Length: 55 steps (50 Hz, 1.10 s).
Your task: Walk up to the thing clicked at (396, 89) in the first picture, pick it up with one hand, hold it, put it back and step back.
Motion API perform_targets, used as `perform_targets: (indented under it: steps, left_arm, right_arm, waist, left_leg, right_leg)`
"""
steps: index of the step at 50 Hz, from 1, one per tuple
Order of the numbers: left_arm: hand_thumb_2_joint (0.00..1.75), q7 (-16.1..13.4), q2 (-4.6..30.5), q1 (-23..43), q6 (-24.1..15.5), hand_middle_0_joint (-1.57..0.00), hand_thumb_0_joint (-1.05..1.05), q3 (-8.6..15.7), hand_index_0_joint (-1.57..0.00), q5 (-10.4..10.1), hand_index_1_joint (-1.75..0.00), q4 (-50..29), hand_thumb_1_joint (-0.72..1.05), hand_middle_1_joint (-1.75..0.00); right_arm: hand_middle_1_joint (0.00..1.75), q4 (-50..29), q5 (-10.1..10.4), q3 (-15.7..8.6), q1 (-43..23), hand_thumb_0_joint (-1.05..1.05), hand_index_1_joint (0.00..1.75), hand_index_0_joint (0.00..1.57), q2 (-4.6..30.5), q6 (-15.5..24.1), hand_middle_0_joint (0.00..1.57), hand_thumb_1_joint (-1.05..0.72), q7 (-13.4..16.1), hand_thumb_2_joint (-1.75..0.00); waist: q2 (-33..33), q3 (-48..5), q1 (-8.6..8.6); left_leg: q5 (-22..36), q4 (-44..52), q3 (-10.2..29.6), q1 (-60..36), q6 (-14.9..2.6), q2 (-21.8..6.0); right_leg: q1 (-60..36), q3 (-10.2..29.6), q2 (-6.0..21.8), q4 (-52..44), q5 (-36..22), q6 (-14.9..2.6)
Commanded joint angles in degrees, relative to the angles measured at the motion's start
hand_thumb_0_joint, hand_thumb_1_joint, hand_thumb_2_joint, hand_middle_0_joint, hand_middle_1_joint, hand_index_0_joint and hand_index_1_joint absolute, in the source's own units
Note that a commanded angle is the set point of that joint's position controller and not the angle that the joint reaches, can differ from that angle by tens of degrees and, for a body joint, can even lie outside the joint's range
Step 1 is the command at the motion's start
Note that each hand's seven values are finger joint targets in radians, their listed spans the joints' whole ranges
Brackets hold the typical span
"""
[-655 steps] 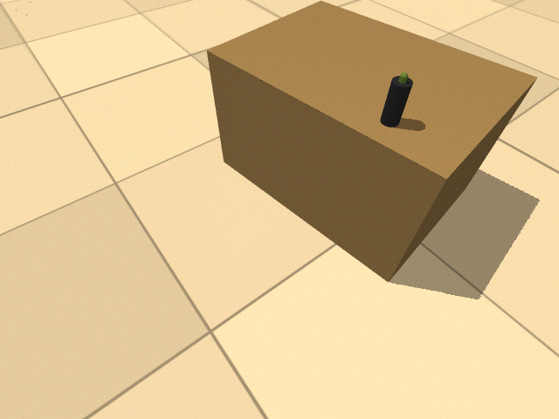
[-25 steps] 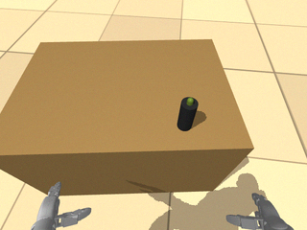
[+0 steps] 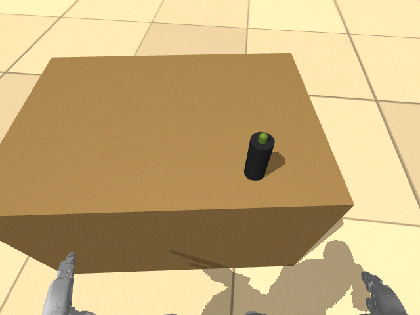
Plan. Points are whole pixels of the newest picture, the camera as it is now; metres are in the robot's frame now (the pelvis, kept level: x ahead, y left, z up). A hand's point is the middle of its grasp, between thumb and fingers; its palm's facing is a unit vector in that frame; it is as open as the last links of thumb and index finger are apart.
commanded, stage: go down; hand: right
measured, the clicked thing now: (258, 154) +0.49 -0.11 -0.05
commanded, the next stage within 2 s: rise first in 1.60 s
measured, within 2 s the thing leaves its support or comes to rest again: neither
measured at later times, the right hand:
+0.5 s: hand (354, 306) +0.16 -0.26 -0.09, palm faces +0.03 +0.95 -0.31, open 17.4 cm
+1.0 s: hand (360, 231) +0.28 -0.29 -0.02, palm faces +0.10 +0.97 -0.23, open 17.3 cm
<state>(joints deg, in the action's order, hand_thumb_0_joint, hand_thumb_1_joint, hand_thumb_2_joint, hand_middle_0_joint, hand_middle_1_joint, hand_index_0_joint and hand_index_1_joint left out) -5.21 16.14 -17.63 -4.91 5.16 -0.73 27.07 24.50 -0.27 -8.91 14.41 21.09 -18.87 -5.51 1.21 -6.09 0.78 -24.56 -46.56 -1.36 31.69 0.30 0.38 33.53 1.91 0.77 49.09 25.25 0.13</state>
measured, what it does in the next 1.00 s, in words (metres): stands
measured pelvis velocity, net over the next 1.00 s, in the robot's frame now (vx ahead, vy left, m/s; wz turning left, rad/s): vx -0.01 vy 0.00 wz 0.00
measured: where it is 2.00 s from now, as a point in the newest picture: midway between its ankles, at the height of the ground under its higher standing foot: outside the picture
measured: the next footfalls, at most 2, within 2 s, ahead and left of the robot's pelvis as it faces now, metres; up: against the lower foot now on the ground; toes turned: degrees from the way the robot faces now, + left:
none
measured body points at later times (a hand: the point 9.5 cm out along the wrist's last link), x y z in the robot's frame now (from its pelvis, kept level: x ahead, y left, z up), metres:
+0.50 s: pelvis +0.01 -0.01 -0.01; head +0.05 -0.01 +0.44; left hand +0.16 +0.27 -0.06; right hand +0.15 -0.31 -0.07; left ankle -0.02 +0.12 -0.70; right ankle -0.01 -0.12 -0.70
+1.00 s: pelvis -0.01 +0.00 -0.01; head +0.02 -0.01 +0.44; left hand +0.14 +0.25 -0.06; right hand +0.27 -0.34 -0.01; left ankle -0.02 +0.12 -0.70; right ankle -0.01 -0.12 -0.70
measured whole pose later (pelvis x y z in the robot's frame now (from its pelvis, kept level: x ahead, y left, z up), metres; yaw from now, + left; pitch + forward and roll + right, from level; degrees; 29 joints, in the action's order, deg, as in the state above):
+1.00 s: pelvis -0.01 +0.00 -0.01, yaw +0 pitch +10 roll +2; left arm -7.5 15.0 -23.1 -6.9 -0.4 -1.7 16.9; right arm 26.9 4.6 -17.0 -4.7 27.8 -17.4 -13.1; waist 1.5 -7.0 3.0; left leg -26.0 -51.5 -1.6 35.6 0.5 0.2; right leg 37.7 2.2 0.6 54.3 26.7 0.0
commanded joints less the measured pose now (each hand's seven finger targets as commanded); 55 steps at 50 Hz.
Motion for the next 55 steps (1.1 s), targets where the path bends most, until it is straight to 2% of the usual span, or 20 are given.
perform_targets:
  steps: [1, 5, 7, 13, 23, 25, 28, 30, 32, 34, 35, 37, 40, 42, 45, 49, 50, 51, 53, 55]
  left_arm:
    - [0.05, -0.9, 9.5, -0.1, -2.8, -0.06, 0.00, 4.2, -0.05, -0.2, -0.07, -10.1, -0.56, -0.05]
    - [0.06, -1.0, 9.0, -0.7, -2.6, -0.06, 0.00, 4.0, -0.04, -0.5, -0.07, -13.2, -0.56, -0.06]
    - [0.06, -1.2, 9.3, -1.9, -2.6, -0.06, 0.00, 4.7, -0.05, -0.5, -0.07, -14.6, -0.56, -0.06]
    - [0.06, -1.4, 8.5, -3.9, -2.3, -0.06, 0.00, 4.5, -0.05, -0.6, -0.07, -16.5, -0.56, -0.06]
    - [0.06, -1.5, 8.1, -5.2, -1.5, -0.06, 0.00, 4.4, -0.05, -0.7, -0.07, -20.0, -0.56, -0.06]
    - [0.06, -1.5, 8.4, -5.5, -1.4, -0.06, 0.00, 4.7, -0.05, -0.8, -0.07, -20.8, -0.56, -0.06]
    - [0.06, -1.8, 8.1, -5.8, -1.3, -0.06, 0.00, 4.5, -0.05, -0.8, -0.07, -21.8, -0.56, -0.06]
    - [0.06, -2.0, 7.5, -6.0, -1.6, -0.06, 0.00, 3.6, -0.05, -0.8, -0.07, -22.5, -0.56, -0.06]
    - [0.06, -2.3, 5.2, -6.3, -2.2, -0.06, 0.00, 0.7, -0.05, -0.8, -0.07, -23.7, -0.56, -0.06]
    - [0.05, -2.7, 5.2, -5.7, -2.8, -0.06, 0.00, -0.3, -0.05, -0.8, -0.07, -25.5, -0.55, -0.06]
    - [0.06, -2.9, 4.2, -4.5, -3.0, -0.06, 0.00, -1.5, -0.05, -0.7, -0.07, -24.3, -0.56, -0.06]
    - [0.06, -3.3, 4.2, -4.8, -3.5, -0.06, 0.00, -1.6, -0.05, -0.6, -0.07, -21.2, -0.56, -0.06]
    - [0.06, -3.6, 7.3, -7.6, -4.3, -0.06, 0.00, 1.4, -0.05, -0.4, -0.07, -18.9, -0.56, -0.06]
    - [0.06, -3.6, 8.3, -8.4, -4.6, -0.06, 0.00, 2.0, -0.05, -0.6, -0.06, -19.2, -0.55, -0.06]
    - [0.05, -3.1, 6.6, -6.4, -5.2, -0.06, 0.00, -1.3, -0.05, -0.9, -0.06, -19.4, -0.55, -0.06]
    - [0.05, -2.6, 7.4, -2.3, -6.1, -0.06, 0.00, -1.7, -0.05, -1.1, -0.06, -21.0, -0.55, -0.06]
    - [0.05, -2.4, 6.5, -2.1, -6.3, -0.05, 0.00, -3.1, -0.05, -1.2, -0.06, -20.5, -0.55, -0.06]
    - [0.05, -2.2, 7.1, -2.0, -6.3, -0.05, 0.00, -2.1, -0.05, -1.2, -0.06, -18.6, -0.55, -0.06]
    - [0.05, -1.8, 6.9, -0.7, -6.5, -0.05, 0.00, -2.5, -0.05, -1.0, -0.06, -18.1, -0.55, -0.06]
    - [0.05, -1.5, 7.6, -2.0, -6.8, -0.05, 0.00, -1.2, -0.05, -0.8, -0.06, -17.9, -0.54, -0.05]
  right_arm:
    - [0.05, -11.5, -0.2, -4.1, -0.5, 0.00, 0.05, 0.06, 11.7, -0.2, 0.05, 0.60, -0.6, -0.01]
    - [0.05, -14.2, -0.3, -5.2, 0.6, 0.00, 0.05, 0.06, 12.9, -1.0, 0.06, 0.57, -0.6, -0.01]
    - [0.05, -16.0, -0.2, -5.4, 0.9, 0.00, 0.05, 0.06, 12.4, -1.2, 0.06, 0.57, -0.6, -0.01]
    - [0.04, -20.0, -0.2, -6.0, 3.4, 0.00, 0.04, 0.07, 12.2, -2.1, 0.07, 0.56, -0.3, 0.00]
    - [0.04, -23.5, 0.4, -5.9, 6.3, 0.00, 0.04, 0.07, 11.3, -4.0, 0.07, 0.53, -0.6, -0.01]
    - [0.04, -23.7, 0.5, -6.4, 7.0, 0.00, 0.04, 0.07, 11.6, -4.3, 0.07, 0.53, -0.6, -0.01]
    - [0.04, -24.6, 0.7, -6.4, 5.5, 0.00, 0.04, 0.07, 11.6, -4.4, 0.07, 0.53, -0.8, 0.00]
    - [0.04, -25.6, 0.6, -7.6, 1.9, 0.00, 0.04, 0.07, 13.1, -3.6, 0.07, 0.53, -0.8, -0.01]
    - [0.04, -27.4, 0.7, -8.2, -1.6, 0.00, 0.04, 0.07, 14.0, -2.5, 0.07, 0.54, -0.7, -0.01]
    - [0.04, -27.3, 1.2, -9.0, -5.2, 0.00, 0.04, 0.07, 14.8, -1.2, 0.08, 0.51, -0.8, -0.01]
    - [0.04, -28.4, 1.4, -9.9, -7.7, 0.00, 0.04, 0.07, 16.0, -0.1, 0.08, 0.52, -0.7, -0.01]
    - [0.04, -26.4, 2.4, -10.5, -11.5, 0.00, 0.04, 0.07, 16.3, 1.5, 0.07, 0.50, -1.3, -0.02]
    - [0.04, -22.7, 3.4, -12.0, -17.5, 0.00, 0.04, 0.07, 18.6, 2.8, 0.07, 0.51, -2.7, -0.02]
    - [0.04, -19.1, 3.6, -12.4, -22.0, 0.00, 0.04, 0.07, 19.8, 3.2, 0.08, 0.49, -4.0, -0.02]
    - [0.04, -10.6, 4.4, -12.5, -25.7, 0.00, 0.04, 0.07, 19.6, 3.5, 0.07, 0.53, -6.1, -0.02]
    - [0.04, -1.2, 5.3, -12.8, -30.3, 0.00, 0.04, 0.07, 20.6, 4.3, 0.07, 0.55, -9.4, -0.02]
    - [0.04, 0.8, 5.6, -13.2, -31.0, 0.00, 0.04, 0.07, 21.2, 4.8, 0.07, 0.56, -10.0, -0.01]
    - [0.04, 3.4, 5.8, -12.9, -31.9, 0.00, 0.04, 0.07, 20.9, 5.5, 0.07, 0.56, -10.7, -0.01]
    - [0.04, 4.0, 6.0, -14.8, -36.3, 0.00, 0.04, 0.07, 24.1, 7.6, 0.07, 0.57, -11.3, -0.01]
    - [0.04, 2.6, 5.6, -15.8, -41.0, 0.00, 0.04, 0.06, 26.4, 10.0, 0.07, 0.57, -12.0, -0.01]
  waist:
    - [1.9, -6.7, 0.65]
    - [0.5, -7.2, 0.15]
    - [0.3, -8.6, 0.85]
    - [2.5, -10.7, -0.17]
    - [2.6, -8.9, -0.27]
    - [2.7, -10.0, -0.35]
    - [1.4, -8.8, 0.36]
    - [1.6, -9.1, 0.86]
    - [1.7, -10.4, 1.07]
    - [2.1, -10.6, 1.35]
    - [4.2, -10.7, 0.18]
    - [5.2, -9.7, 0.79]
    - [7.9, -9.3, 2.70]
    - [6.3, -10.5, 3.48]
    - [3.2, -9.1, 2.74]
    - [1.1, -10.4, 1.59]
    - [0.7, -9.4, 1.03]
    - [0.4, -8.8, 1.11]
    - [2.5, -9.2, 0.39]
    - [4.3, -14.2, 1.00]
  left_leg:
    - [14.4, 5.5, -0.9, -2.3, -0.67, 0.2]
    - [15.5, 4.8, -0.9, -2.8, -0.43, 0.0]
    - [16.1, 4.2, -0.9, -2.5, -0.36, 0.0]
    - [18.3, 1.5, -1.3, -1.7, -0.61, 0.2]
    - [13.5, 0.7, -1.8, 0.8, -0.89, 0.6]
    - [15.3, 0.2, -1.7, 0.6, -0.83, 0.5]
    - [14.2, 0.4, -1.3, 1.4, -0.66, 0.3]
    - [13.2, 0.9, -1.0, 1.3, -0.64, 0.0]
    - [14.3, 0.8, -0.4, 0.5, -0.44, -0.3]
    - [13.9, 0.5, -0.6, 0.6, -0.41, -0.2]
    - [13.6, 0.3, -0.2, 0.4, -0.62, -0.5]
    - [12.6, 0.6, 0.1, 1.4, -0.60, -0.6]
    - [10.0, 1.0, 0.0, 3.2, -0.84, -0.4]
    - [10.9, 1.7, -0.4, 2.2, -0.69, -0.3]
    - [11.5, 2.6, -0.7, 1.5, -0.41, -0.2]
    - [12.3, 3.3, -0.7, -0.3, -0.54, -0.2]
    - [12.5, 3.8, -0.6, -1.2, -0.49, -0.2]
    - [12.4, 3.5, -0.6, -0.4, -0.63, -0.1]
    - [11.6, 3.7, -0.1, -0.9, -0.85, -0.1]
    - [14.2, 3.1, 0.3, -2.0, -1.15, 0.1]
  right_leg:
    - [-4.5, -1.3, -0.8, -5.9, -15.4, -0.72]
    - [-3.9, -1.1, -0.9, -4.6, -16.7, -0.84]
    - [-4.5, -1.0, -0.9, -4.1, -17.1, -0.88]
    - [-5.3, -0.1, -0.4, -2.6, -24.5, -0.15]
    - [-2.6, 0.4, -0.3, -2.9, -20.3, 0.13]
    - [-3.0, 0.5, -0.3, -1.9, -23.1, 0.15]
    - [-2.0, 0.1, -0.5, -1.9, -19.2, -0.26]
    - [-1.3, -0.1, -0.8, -2.0, -15.6, -0.55]
    - [-1.9, -0.2, -0.8, -1.4, -16.0, -0.80]
    - [-2.6, 0.2, -0.5, -1.9, -16.3, -0.55]
    - [-2.5, 0.1, -0.7, -1.8, -16.4, -0.33]
    - [-2.5, 0.2, -0.6, -2.0, -14.8, -0.38]
    - [-3.5, 0.5, -0.4, -3.5, -11.5, -0.31]
    - [-5.0, 0.9, -0.3, -3.7, -12.6, -0.42]
    - [-3.8, 0.8, -0.3, -3.4, -12.8, -0.75]
    - [-3.9, 0.7, -0.3, -3.9, -13.9, -1.00]
    - [-3.3, 0.5, -0.4, -4.2, -13.9, -1.10]
    - [-2.7, 0.5, -0.3, -4.5, -13.9, -1.05]
    - [-2.5, 0.1, -0.4, -4.9, -13.0, -1.07]
    - [-6.2, 0.1, -0.2, -4.7, -16.1, -0.92]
